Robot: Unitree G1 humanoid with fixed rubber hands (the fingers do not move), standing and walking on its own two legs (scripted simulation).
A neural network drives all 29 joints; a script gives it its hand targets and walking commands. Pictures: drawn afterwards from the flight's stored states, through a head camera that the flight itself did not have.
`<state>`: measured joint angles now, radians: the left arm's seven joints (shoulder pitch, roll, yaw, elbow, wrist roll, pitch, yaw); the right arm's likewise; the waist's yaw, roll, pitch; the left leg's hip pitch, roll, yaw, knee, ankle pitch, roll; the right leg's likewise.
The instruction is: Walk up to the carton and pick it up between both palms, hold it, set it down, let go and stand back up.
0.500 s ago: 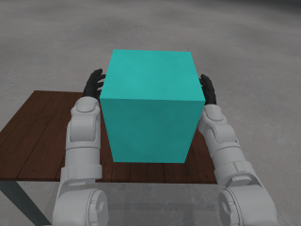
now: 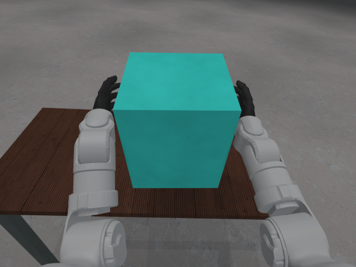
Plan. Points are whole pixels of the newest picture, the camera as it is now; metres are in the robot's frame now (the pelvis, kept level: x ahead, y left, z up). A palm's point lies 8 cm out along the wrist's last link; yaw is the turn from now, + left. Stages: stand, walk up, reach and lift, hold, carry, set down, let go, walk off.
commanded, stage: reach and lift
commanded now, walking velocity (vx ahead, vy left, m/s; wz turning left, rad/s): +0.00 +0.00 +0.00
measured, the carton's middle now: (176, 123) +0.40 -0.01 +0.16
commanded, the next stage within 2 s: hold in 0.38 s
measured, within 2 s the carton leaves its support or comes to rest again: neither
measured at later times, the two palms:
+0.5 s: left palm (98, 109) +0.35 +0.15 +0.23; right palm (246, 110) +0.36 -0.15 +0.23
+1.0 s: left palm (96, 103) +0.36 +0.15 +0.24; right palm (247, 103) +0.36 -0.15 +0.24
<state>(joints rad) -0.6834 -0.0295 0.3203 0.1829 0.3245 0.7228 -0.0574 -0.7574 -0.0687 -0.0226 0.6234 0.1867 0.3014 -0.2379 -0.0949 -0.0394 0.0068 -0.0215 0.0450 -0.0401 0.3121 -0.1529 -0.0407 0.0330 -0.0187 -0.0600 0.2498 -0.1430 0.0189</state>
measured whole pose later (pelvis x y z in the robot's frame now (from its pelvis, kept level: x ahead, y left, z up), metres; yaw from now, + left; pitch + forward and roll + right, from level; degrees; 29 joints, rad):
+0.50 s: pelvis +0.00 +0.00 +0.00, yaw +0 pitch -9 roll -1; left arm -0.70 -0.03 0.34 0.13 0.34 0.82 -0.07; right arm -0.79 -0.09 0.00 0.58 0.23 0.41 -0.26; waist -0.08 -0.03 -0.01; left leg -0.01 0.05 -0.04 0.32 -0.15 -0.04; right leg 0.05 -0.01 -0.06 0.26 -0.14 0.01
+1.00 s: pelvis +0.00 +0.00 +0.00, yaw +0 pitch -8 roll -1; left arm -0.74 -0.01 0.36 0.17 0.33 0.83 -0.08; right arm -0.84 -0.09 0.00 0.60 0.24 0.46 -0.27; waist -0.09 -0.02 -0.04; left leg -0.02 0.05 -0.04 0.31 -0.15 -0.05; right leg 0.03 -0.01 -0.06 0.26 -0.14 0.01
